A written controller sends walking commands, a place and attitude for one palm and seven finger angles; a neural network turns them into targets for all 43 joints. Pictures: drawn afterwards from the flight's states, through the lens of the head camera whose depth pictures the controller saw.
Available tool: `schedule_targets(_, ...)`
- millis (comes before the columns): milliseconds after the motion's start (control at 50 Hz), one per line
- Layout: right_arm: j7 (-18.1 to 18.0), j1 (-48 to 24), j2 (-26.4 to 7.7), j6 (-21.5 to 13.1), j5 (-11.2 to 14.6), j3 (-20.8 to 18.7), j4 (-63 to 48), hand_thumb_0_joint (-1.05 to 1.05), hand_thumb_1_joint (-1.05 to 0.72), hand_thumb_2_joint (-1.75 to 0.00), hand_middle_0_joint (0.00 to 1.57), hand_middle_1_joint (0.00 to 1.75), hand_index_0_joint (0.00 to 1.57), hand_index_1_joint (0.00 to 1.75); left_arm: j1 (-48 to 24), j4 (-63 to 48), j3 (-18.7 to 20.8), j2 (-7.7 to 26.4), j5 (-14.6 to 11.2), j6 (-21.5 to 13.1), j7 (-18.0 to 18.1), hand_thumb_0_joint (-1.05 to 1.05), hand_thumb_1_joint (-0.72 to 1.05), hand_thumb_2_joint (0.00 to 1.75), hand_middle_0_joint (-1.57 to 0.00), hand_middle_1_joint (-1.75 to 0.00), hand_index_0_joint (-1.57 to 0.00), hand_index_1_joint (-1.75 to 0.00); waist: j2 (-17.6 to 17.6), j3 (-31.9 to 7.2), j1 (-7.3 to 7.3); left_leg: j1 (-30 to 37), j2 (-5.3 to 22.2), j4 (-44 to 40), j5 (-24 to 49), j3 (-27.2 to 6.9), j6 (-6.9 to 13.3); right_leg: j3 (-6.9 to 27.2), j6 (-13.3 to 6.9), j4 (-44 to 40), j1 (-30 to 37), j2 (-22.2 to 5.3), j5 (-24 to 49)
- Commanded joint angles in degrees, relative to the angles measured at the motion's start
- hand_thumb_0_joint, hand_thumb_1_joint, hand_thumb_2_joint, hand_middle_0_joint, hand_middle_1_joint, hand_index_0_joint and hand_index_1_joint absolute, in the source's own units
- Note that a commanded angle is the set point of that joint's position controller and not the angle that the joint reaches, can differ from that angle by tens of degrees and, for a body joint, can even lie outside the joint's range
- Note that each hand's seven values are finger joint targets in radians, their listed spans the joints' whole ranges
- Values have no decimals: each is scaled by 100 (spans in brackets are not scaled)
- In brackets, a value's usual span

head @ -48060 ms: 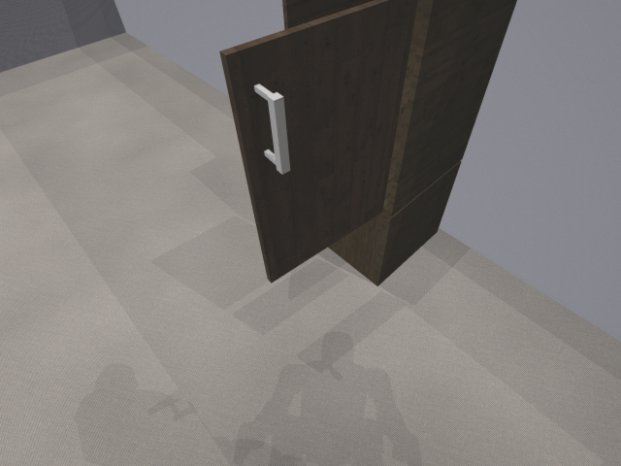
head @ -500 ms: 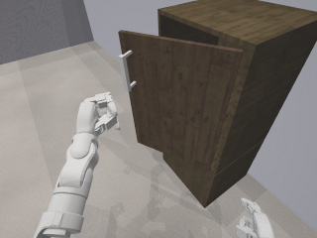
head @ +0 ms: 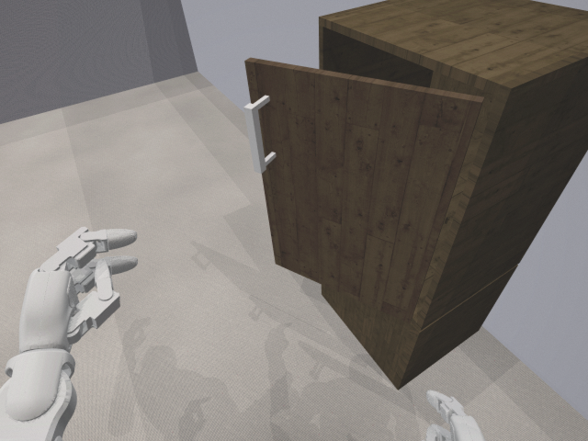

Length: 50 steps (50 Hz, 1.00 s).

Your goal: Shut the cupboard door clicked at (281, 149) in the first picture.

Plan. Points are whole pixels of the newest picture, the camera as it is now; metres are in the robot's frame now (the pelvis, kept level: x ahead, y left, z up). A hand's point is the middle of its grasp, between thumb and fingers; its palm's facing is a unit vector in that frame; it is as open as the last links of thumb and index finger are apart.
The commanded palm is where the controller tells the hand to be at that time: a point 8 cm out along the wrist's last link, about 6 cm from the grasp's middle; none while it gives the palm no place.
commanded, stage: draw the hand back to the body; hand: left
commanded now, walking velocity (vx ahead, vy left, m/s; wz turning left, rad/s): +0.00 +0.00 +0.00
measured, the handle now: (261, 135) +0.64 +0.13 +0.11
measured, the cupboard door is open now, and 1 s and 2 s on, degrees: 28 28 28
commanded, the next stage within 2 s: step back with the hand held close in 0.52 s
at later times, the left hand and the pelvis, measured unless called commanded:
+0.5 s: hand (70, 324) +0.19 +0.25 +0.16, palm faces +0.45 -0.81 -0.38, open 7.4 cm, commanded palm +0.14 +0.30 +0.17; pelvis +0.00 -0.01 +0.00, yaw +1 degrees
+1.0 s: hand (58, 327) +0.19 +0.27 +0.15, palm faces +0.39 -0.78 -0.50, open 7.5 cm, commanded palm +0.13 +0.31 +0.17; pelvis -0.01 +0.01 -0.01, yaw +1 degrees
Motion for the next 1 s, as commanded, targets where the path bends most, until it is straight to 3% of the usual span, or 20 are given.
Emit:
schedule_targets(0, -58, -956, -601, -439, 3, -347, -1115, 0, -90, -90, 20, 30, 20, 30, -245, -1828, 1185, 1359, 6, -464, 152, 0, 90, 90, -36, -48, -36, -48, -29, -913, 152, -342, 539, -257, 1678, -318, -457, 192, 68, -107, 718, -348, 1015)
schedule_targets(20, -72, -937, -660, -498, 1, -358, -1114, 0, -90, -90, 20, 30, 20, 30, -84, -1994, 1356, 1551, 14, -470, 192, 0, 90, 90, -34, -45, -34, -45, 121, -958, 179, -348, 552, -211, 1851, -345, -477, 193, 70, -97, 759, -348, 1083)
schedule_targets(40, -78, -911, -611, -540, 3, -359, -1121, 0, -90, -90, 20, 30, 20, 30, 109, -2062, 1343, 1457, 4, -464, 216, 0, 90, 90, -31, -42, -31, -42, 223, -931, 169, -316, 568, -206, 1945, -351, -503, 180, 80, -84, 702, -361, 1099)
schedule_targets(120, -100, -855, -655, -686, 31, -418, -1042, 0, -90, -90, 20, 30, 20, 30, 766, -1946, 1695, 1601, 8, -453, 288, 0, 90, 90, -20, -30, -20, -30, 55, -423, 180, -474, 595, -240, 1757, -340, -529, 140, 83, -161, 405, -307, 864)
schedule_targets(140, -86, -849, -621, -710, 23, -404, -997, 0, -90, -90, 20, 30, 20, 30, 625, -1895, 1340, 1246, 19, -470, 255, 0, 90, 90, -20, -30, -20, -30, -2, -217, 95, -496, 573, -261, 1644, -336, -521, 126, 83, -157, 252, -328, 780)
schedule_targets(220, -119, -786, -764, -793, 27, -483, -860, 0, -90, -90, 20, 30, 20, 30, 85, -1607, 1035, 1043, 93, -496, 285, 0, 90, 90, -20, -30, -20, -30, -276, 154, -42, -463, 608, -335, 946, -419, -427, 134, 110, -234, -204, -311, 221)
schedule_targets(300, -153, -783, -721, -832, 15, -487, -893, 0, -90, -90, 20, 30, 20, 30, 67, -1664, 1158, 1174, 89, -553, 324, 0, 90, 90, -20, -30, -20, -30, -432, -285, 45, -414, 538, -303, 823, -357, -342, 186, 105, -202, 38, -349, 175)
schedule_targets(340, -161, -797, -693, -848, 4, -463, -918, 0, -90, -90, 20, 30, 20, 30, 140, -1816, 1231, 1250, 72, -553, 332, 0, 90, 90, -20, -30, -20, -30, -204, -508, 104, -385, 536, -305, 1006, -357, -366, 203, 88, -164, 270, -379, 341)
schedule_targets(420, -162, -830, -682, -883, -25, -408, -906, 0, -90, -90, 20, 30, 20, 30, 227, -1998, 1513, 1535, 81, -523, 372, 0, 90, 90, -20, -30, -20, -30, 183, -581, 175, -446, 519, -252, 1321, -326, -427, 221, 64, -143, 466, -370, 670)
schedule_targets(460, -148, -846, -618, -894, -21, -380, -901, 0, -90, -90, 20, 30, 20, 30, 222, -2039, 1412, 1409, 85, -524, 361, 0, 90, 90, -20, -30, -20, -30, 283, -394, 139, -448, 531, -268, 1340, -317, -457, 204, 61, -164, 360, -360, 664)
schedule_targets(540, -127, -845, -608, -846, -24, -386, -895, 0, -90, -90, 20, 30, 20, 30, 423, -1701, 1319, 1213, 50, -459, 304, 0, 90, 90, -20, -30, -20, -30, -140, -106, 121, -536, 553, -303, 1301, -291, -424, 199, 68, -224, 260, -339, 625)
schedule_targets(620, -126, -822, -665, -812, -22, -437, -900, 0, -90, -90, 20, 30, 20, 30, 526, -1550, 1414, 1281, 27, -462, 271, 0, 90, 90, -20, -30, -20, -30, -412, -233, 143, -506, 554, -273, 1262, -247, -367, 225, 97, -237, 286, -355, 628)
schedule_targets(640, -120, -758, -904, -712, 26, -574, -1074, 0, -90, -90, 20, 30, 20, 30, 12, -1947, 2007, 1898, 19, -684, 327, 0, 90, 90, -20, -30, -20, -30, -318, -181, -52, -1006, 725, 10, 672, -559, -171, 869, 37, -343, 10, -794, 596)
schedule_targets(680, -109, -667, -782, -593, -16, -573, -952, 0, -90, -90, 20, 30, 20, 30, 758, -1430, 1528, 1309, 29, -764, 302, 0, 90, 90, -20, -30, -20, -30, -669, -324, -116, -846, 641, 475, 598, -535, -157, 1150, -114, -444, -312, -1205, 558)
schedule_targets(700, -81, -649, -786, -543, -6, -584, -947, 0, -90, -90, 20, 30, 20, 30, 830, -1473, 1521, 1333, 38, -802, 318, 0, 90, 90, -20, -30, -20, -30, -791, -418, -134, -932, 626, 647, 547, -534, -179, 1197, -161, -429, -353, -1336, 496)
schedule_targets(760, -86, -625, -790, -453, 25, -621, -965, 0, -90, -90, 20, 30, 20, 30, 974, -1828, 1552, 1430, 42, -928, 367, 0, 90, 90, -20, -30, -20, -30, -498, -748, -181, -1095, 651, 947, 711, -533, -240, 1251, -333, -48, -247, -1588, 1132)
schedule_targets(820, -135, -629, -842, -376, 39, -660, -1014, 0, -90, -90, 20, 30, 20, 30, 1115, -2225, 1858, 1767, 31, -987, 452, 0, 90, 90, -20, -30, -20, -30, -457, -1015, -188, -1136, 737, 1013, 1257, -542, -292, 1127, -322, 385, -149, -1577, 1834)
schedule_targets(880, -210, -597, -876, -269, 40, -673, -1134, 0, -90, -90, 20, 30, 20, 30, 1221, -2515, 1945, 1836, 37, -1009, 505, 0, 90, 90, -20, -30, -20, -30, -292, -1254, -199, -1163, 930, 834, 2488, -704, -320, 879, -174, 1021, 26, -1287, 2463)
schedule_targets(920, -259, -625, -910, -223, 5, -691, -1151, 0, -90, -90, 20, 30, 20, 30, 1279, -2582, 2174, 2038, 52, -979, 532, 0, 90, 90, -20, -30, -20, -30, -21, -1288, -158, -1135, 1124, 665, 3246, -864, -336, 710, -25, 1259, -59, -1020, 2375)
schedule_targets(980, -255, -536, -873, -148, -45, -706, -1201, 0, -90, -90, 20, 30, 20, 30, 1309, -2406, 2084, 1866, 48, -921, 512, 0, 90, 90, -20, -30, -20, -30, -51, -1134, -173, -1188, 1375, 441, 3718, -1046, -322, 583, 105, 1423, -243, -683, 1395)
